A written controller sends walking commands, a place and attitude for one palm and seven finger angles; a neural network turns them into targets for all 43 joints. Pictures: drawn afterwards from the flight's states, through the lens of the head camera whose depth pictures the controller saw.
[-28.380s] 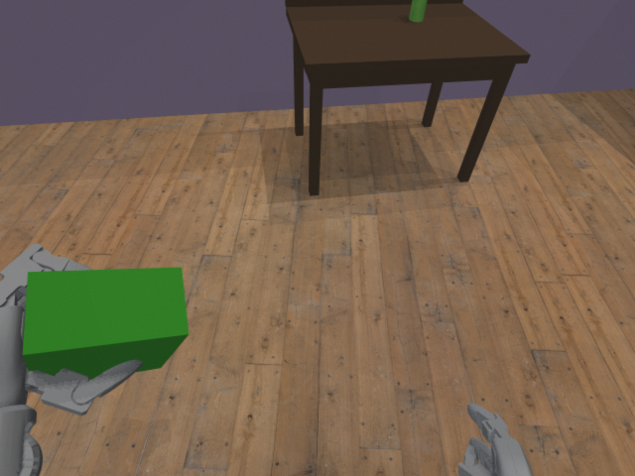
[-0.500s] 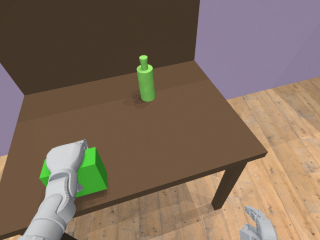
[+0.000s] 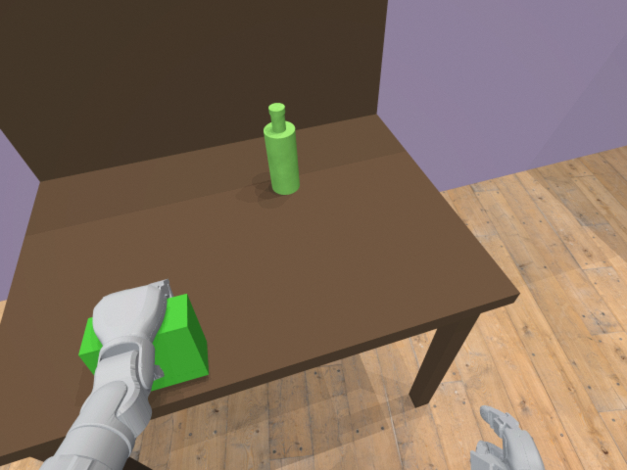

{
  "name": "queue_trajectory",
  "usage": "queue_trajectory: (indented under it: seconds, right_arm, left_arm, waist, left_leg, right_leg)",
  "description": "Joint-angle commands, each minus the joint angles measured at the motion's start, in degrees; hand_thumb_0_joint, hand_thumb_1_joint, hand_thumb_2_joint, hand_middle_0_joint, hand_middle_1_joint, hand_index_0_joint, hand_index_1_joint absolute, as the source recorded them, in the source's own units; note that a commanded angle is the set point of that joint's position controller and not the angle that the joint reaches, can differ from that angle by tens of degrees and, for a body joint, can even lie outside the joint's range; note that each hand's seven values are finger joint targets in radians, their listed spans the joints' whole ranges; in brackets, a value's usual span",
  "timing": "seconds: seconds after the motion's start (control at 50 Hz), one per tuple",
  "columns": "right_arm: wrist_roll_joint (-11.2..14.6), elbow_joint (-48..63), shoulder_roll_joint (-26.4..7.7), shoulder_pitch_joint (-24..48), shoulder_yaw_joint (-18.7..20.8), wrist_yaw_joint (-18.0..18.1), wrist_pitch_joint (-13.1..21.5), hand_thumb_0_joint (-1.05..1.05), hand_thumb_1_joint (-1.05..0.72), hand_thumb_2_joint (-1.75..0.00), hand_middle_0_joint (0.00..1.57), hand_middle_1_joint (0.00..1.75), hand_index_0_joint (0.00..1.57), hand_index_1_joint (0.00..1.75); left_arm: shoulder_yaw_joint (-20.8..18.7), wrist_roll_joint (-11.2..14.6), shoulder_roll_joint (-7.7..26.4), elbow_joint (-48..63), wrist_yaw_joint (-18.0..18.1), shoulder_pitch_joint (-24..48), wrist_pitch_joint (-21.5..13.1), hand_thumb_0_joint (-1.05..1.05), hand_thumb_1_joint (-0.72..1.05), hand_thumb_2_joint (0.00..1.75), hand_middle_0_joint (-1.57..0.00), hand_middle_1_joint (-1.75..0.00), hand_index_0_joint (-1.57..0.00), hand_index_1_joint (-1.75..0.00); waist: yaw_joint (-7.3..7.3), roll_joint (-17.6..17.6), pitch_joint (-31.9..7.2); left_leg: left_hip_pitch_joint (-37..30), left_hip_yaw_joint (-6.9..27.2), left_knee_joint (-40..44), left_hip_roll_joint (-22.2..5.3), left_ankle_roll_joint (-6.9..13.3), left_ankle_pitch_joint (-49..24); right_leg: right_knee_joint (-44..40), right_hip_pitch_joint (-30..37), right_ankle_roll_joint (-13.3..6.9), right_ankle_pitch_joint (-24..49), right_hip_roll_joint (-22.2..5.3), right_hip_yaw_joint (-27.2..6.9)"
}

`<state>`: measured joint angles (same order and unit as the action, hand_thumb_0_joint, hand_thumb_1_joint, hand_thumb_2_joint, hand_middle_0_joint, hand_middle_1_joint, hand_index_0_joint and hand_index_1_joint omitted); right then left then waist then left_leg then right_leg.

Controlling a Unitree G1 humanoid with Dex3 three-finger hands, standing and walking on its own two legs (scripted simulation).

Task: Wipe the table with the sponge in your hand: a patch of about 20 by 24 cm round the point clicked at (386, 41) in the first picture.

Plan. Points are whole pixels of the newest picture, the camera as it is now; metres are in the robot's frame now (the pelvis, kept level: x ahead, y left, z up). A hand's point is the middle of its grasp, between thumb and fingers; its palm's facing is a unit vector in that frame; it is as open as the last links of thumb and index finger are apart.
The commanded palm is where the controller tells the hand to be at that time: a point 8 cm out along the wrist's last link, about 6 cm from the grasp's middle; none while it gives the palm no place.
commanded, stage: lower the sponge onto the table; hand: left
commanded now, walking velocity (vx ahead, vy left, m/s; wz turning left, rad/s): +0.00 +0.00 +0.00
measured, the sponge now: (155, 355) +0.27 +0.28 -0.06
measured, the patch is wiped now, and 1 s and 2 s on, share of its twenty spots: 0.00 0.00 0.35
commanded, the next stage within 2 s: wipe forward along the first lane in 0.50 s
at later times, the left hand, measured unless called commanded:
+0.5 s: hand (149, 339) +0.28 +0.28 -0.02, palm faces -0.10 -0.06 -0.99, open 10.6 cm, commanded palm +0.26 +0.27 +0.03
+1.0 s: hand (156, 312) +0.33 +0.29 -0.03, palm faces -0.13 -0.01 -0.99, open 10.6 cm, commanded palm +0.31 +0.28 +0.01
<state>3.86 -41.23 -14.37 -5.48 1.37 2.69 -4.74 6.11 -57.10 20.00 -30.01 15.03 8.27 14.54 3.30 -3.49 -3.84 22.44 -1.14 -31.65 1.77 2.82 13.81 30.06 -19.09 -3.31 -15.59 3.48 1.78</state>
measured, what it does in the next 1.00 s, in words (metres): stands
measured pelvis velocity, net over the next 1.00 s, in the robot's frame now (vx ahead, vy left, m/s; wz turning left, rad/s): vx -0.01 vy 0.00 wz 0.01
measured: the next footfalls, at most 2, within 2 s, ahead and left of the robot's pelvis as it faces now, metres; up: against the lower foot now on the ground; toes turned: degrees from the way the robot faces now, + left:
none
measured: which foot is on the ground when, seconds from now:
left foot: down 0.00-1.00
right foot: down 0.00-1.00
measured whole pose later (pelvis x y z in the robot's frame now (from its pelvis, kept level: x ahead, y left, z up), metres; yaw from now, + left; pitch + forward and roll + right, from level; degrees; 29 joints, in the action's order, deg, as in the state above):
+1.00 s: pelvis -0.01 +0.00 -0.02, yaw +0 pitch +10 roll -1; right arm 4.1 -41.5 -14.0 -9.0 0.8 2.7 -7.0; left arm 3.9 -59.2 21.4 -48.0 19.6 23.4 11.8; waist 1.2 -3.2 -7.0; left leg 34.8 -0.2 -40.1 1.1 2.4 15.8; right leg 38.0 -31.0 -3.7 -17.6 4.0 3.1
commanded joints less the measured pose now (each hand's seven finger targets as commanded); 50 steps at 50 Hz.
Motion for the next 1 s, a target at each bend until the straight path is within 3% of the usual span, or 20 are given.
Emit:
queue_trajectory:
  seconds: [0.0, 0.04, 0.1, 0.14, 0.2, 0.28, 0.3, 0.34, 0.4, 0.44, 0.5, 0.54, 0.7, 0.74, 0.78, 0.8, 0.86, 0.9, 0.92, 0.98]
  right_arm:
    - [-0.2, 7.7, -7.7, 5.9, 2.5, 0.8, 2.1, 0.0, -0.9, -0.9, 0.2, 0.3, 0.2, 0.3]
    - [-0.1, 8.0, -7.2, 5.6, 2.6, 0.9, 2.2, 0.0, -0.9, -0.9, 0.2, 0.3, 0.2, 0.3]
    - [-0.3, 7.7, -7.6, 5.4, 3.0, 0.7, 2.3, 0.0, -0.9, -0.9, 0.2, 0.3, 0.2, 0.3]
    - [-0.4, 8.1, -7.2, 5.0, 3.2, 0.4, 2.5, 0.0, -0.9, -0.9, 0.2, 0.3, 0.2, 0.3]
    - [-0.3, 7.8, -7.8, 5.1, 3.2, 0.0, 2.2, 0.0, -0.9, -0.9, 0.2, 0.3, 0.2, 0.3]
    - [-0.2, 8.1, -7.7, 5.3, 3.2, -0.2, 2.0, 0.0, -0.9, -0.9, 0.2, 0.3, 0.2, 0.3]
    - [-0.3, 8.0, -8.0, 5.4, 3.3, -0.2, 1.9, 0.0, -0.9, -0.9, 0.2, 0.3, 0.2, 0.3]
    - [-0.2, 8.7, -7.5, 5.3, 3.3, -0.4, 2.0, 0.0, -0.9, -0.9, 0.2, 0.3, 0.2, 0.3]
    - [-0.2, 8.4, -7.9, 5.8, 3.2, -0.5, 1.5, 0.0, -0.9, -0.9, 0.2, 0.3, 0.2, 0.3]
    - [0.1, 8.8, -7.3, 5.8, 3.0, -0.5, 1.5, 0.0, -0.9, -0.9, 0.2, 0.3, 0.2, 0.3]
    - [0.1, 8.7, -7.6, 5.7, 3.0, -0.3, 1.3, 0.0, -0.9, -0.9, 0.2, 0.3, 0.2, 0.3]
    - [0.2, 9.0, -7.2, 5.6, 2.7, -0.2, 1.1, 0.0, -0.9, -0.9, 0.2, 0.3, 0.2, 0.3]
    - [0.1, 7.4, -7.5, 3.7, 2.4, 0.7, 0.2, 0.0, -0.9, -0.9, 0.2, 0.3, 0.2, 0.3]
    - [0.1, 7.3, -7.2, 2.8, 2.4, 0.9, 0.3, 0.0, -0.9, -0.9, 0.2, 0.3, 0.2, 0.3]
    - [0.0, 7.0, -7.4, 1.9, 2.3, 1.1, 0.1, 0.0, -0.9, -0.9, 0.2, 0.3, 0.2, 0.3]
    - [0.1, 6.6, -7.8, 1.6, 2.3, 1.1, -0.1, 0.0, -0.9, -0.9, 0.2, 0.3, 0.2, 0.3]
    - [0.0, 6.8, -7.8, 0.1, 2.4, 1.0, -0.2, 0.0, -0.9, -0.9, 0.2, 0.3, 0.2, 0.3]
    - [-0.1, 6.4, -8.3, -0.6, 2.3, 0.9, -0.6, 0.0, -0.9, -0.9, 0.2, 0.3, 0.2, 0.3]
    - [-0.1, 6.8, -8.0, -1.1, 2.3, 0.9, -0.6, 0.0, -0.9, -0.9, 0.2, 0.3, 0.2, 0.3]
    - [-0.1, 6.6, -8.2, -2.3, 2.4, 0.6, -0.5, 0.0, -0.9, -0.9, 0.2, 0.3, 0.2, 0.3]
  left_arm:
    - [-7.5, -1.6, 14.9, 10.1, 3.5, 18.3, -1.4, 0.0, 0.1, 1.3, -1.2, -1.6, -1.2, -1.6]
    - [-5.2, -1.5, 12.4, 9.4, 3.8, 18.7, -1.8, 0.0, 0.1, 1.3, -1.2, -1.6, -1.2, -1.6]
    - [-7.7, -1.8, 14.3, 9.1, 4.7, 17.1, -2.1, 0.0, 0.1, 1.3, -1.2, -1.6, -1.2, -1.6]
    - [-5.1, -1.6, 11.2, 10.6, 5.0, 16.8, -2.6, 0.0, 0.1, 1.3, -1.2, -1.6, -1.2, -1.6]
    - [-7.2, -1.4, 12.7, 8.2, 5.4, 13.7, -1.6, 0.0, 0.1, 1.3, -1.2, -1.6, -1.2, -1.6]
    - [-5.8, -1.4, 11.5, 8.3, 5.7, 12.9, -0.6, 0.0, 0.1, 1.3, -1.2, -1.6, -1.2, -1.6]
    - [-8.1, -1.4, 13.6, 8.7, 5.9, 12.0, -0.5, 0.0, 0.1, 1.3, -1.2, -1.6, -1.2, -1.6]
    - [-4.6, -1.2, 9.8, 9.9, 5.8, 11.4, -0.3, 0.0, 0.1, 1.3, -1.2, -1.6, -1.2, -1.6]
    - [-6.5, -1.4, 11.7, 8.8, 5.8, 10.1, 0.5, 0.0, 0.1, 1.3, -1.2, -1.6, -1.2, -1.6]
    - [-2.9, -1.1, 8.1, 8.2, 5.5, 11.2, 0.8, 0.0, 0.1, 1.3, -1.2, -1.6, -1.2, -1.6]
    - [-4.3, -1.4, 9.5, 6.9, 5.6, 11.7, 1.2, 0.0, 0.1, 1.3, -1.2, -1.6, -1.2, -1.6]
    - [-1.6, -1.5, 7.4, 6.0, 5.2, 13.9, 1.2, 0.0, 0.1, 1.3, -1.2, -1.6, -1.2, -1.6]
    - [-3.1, -3.6, 10.5, -1.2, 5.6, 25.5, 0.0, 0.0, 0.1, 1.3, -1.2, -1.6, -1.2, -1.6]
    - [-0.9, -3.4, 8.3, -3.3, 5.6, 27.4, -0.6, 0.0, 0.1, 1.3, -1.2, -1.6, -1.2, -1.6]
    - [-1.6, -3.3, 9.1, -7.4, 5.7, 27.4, -0.6, 0.0, 0.1, 1.3, -1.2, -1.6, -1.2, -1.6]
    - [-4.0, -3.3, 11.8, -8.5, 5.8, 28.6, -0.8, 0.0, 0.1, 1.3, -1.2, -1.6, -1.2, -1.6]
    - [-3.3, -3.5, 11.4, -10.5, 6.0, 28.4, -1.5, 0.0, 0.1, 1.3, -1.2, -1.6, -1.2, -1.6]
    - [-6.8, -3.8, 15.5, -13.0, 6.1, 28.7, -1.6, 0.0, 0.1, 1.3, -1.2, -1.6, -1.2, -1.6]
    - [-4.8, -3.6, 13.4, -13.7, 6.1, 28.4, -1.7, 0.0, 0.1, 1.3, -1.2, -1.6, -1.2, -1.6]
    - [-5.0, -3.7, 14.0, -15.4, 6.3, 29.6, -2.1, 0.0, 0.1, 1.3, -1.2, -1.6, -1.2, -1.6]
  waist:
    - [-0.38, 1.2, -14.2]
    - [-1.01, 1.3, -13.8]
    - [0.03, 0.4, -16.2]
    - [-0.61, 0.3, -17.0]
    - [-0.09, 1.4, -15.7]
    - [-0.55, 3.3, -15.4]
    - [0.27, 2.3, -16.1]
    - [-0.25, 1.8, -16.0]
    - [0.16, 2.1, -14.7]
    - [-0.61, 2.3, -12.7]
    - [-0.33, 2.3, -12.6]
    - [-1.26, 2.8, -11.8]
    - [-2.46, 3.2, -11.7]
    - [-3.17, 3.0, -12.1]
    - [-3.25, 5.1, -12.8]
    - [-3.05, 4.8, -13.4]
    - [-3.3, 5.4, -15.9]
    - [-2.87, 5.4, -16.5]
    - [-3.36, 4.8, -15.7]
    - [-3.54, 4.9, -16.2]
  left_leg:
    - [-8.3, 5.1, 2.2, -0.2, -0.2, -8.9]
    - [-7.9, 4.7, 1.8, -0.2, 0.1, -8.1]
    - [-8.1, 4.9, 1.2, -0.2, -0.1, -10.1]
    - [-8.8, 4.7, 0.4, -0.5, -0.2, -11.9]
    - [-7.1, 4.9, 0.5, -0.4, -0.3, -11.3]
    - [-6.3, 4.5, 0.0, -0.5, -0.1, -11.3]
    - [-6.3, 4.9, 0.3, -0.5, -0.3, -11.2]
    - [-7.0, 4.8, 0.0, -0.7, -0.2, -11.6]
    - [-6.2, 5.3, 0.1, -0.5, -0.5, -10.8]
    - [-5.8, 5.2, 0.4, -0.8, -0.3, -8.5]
    - [-5.4, 5.5, 0.5, -0.7, -0.3, -7.0]
    - [-4.9, 5.1, 0.3, -0.6, -0.2, -5.5]
    - [-2.5, 5.7, -0.6, -0.6, -0.5, -1.2]
    - [-2.1, 5.2, -1.4, -0.7, -0.4, -0.6]
    - [-0.1, 4.9, -2.1, -0.5, -0.2, -0.1]
    - [0.5, 4.9, -2.2, -0.6, -0.2, 0.2]
    - [2.1, 4.0, -4.1, -0.3, 0.2, -2.2]
    - [4.1, 4.2, -4.5, -0.3, 0.1, -2.5]
    - [5.0, 3.6, -4.8, -0.1, 0.3, -1.8]
    - [6.4, 3.4, -5.8, -0.2, 0.5, -1.8]
  right_leg:
    - [-4.0, 1.3, -1.1, 11.2, -1.4, -6.7]
    - [-3.8, 0.6, -0.8, 10.6, -1.6, -6.1]
    - [-2.9, 1.3, -1.1, 12.6, -1.3, -6.6]
    - [-2.1, 1.1, -1.0, 14.9, -1.6, -5.7]
    - [-2.0, 0.9, -1.0, 14.8, -1.4, -6.1]
    - [-1.7, 1.0, -0.8, 16.1, -1.7, -6.0]
    - [-1.5, 1.4, -1.0, 15.2, -1.4, -6.3]
    - [-1.2, 0.6, -0.9, 15.0, -1.5, -5.3]
    - [-1.4, 0.0, -1.1, 13.8, -1.2, -5.9]
    - [-1.7, -2.0, -0.9, 10.5, -1.3, -5.0]
    - [-1.8, -2.6, -1.2, 8.5, -1.0, -5.4]
    - [-1.8, -3.6, -0.9, 7.0, -1.2, -4.7]
    - [-0.9, -7.9, -1.0, 2.3, -1.0, -4.6]
    - [-0.5, -9.2, -0.8, 1.8, -1.2, -3.7]
    - [-0.4, -8.7, -0.5, 1.8, -1.3, -4.0]
    - [-0.2, -8.7, -0.7, 1.7, -1.2, -4.6]
    - [0.7, -6.9, -0.3, 6.0, -1.5, -4.8]
    - [1.3, -6.4, -0.4, 7.0, -1.5, -5.4]
    - [1.3, -6.7, -0.1, 6.4, -1.7, -4.9]
    - [1.6, -7.2, 0.0, 7.5, -1.8, -5.2]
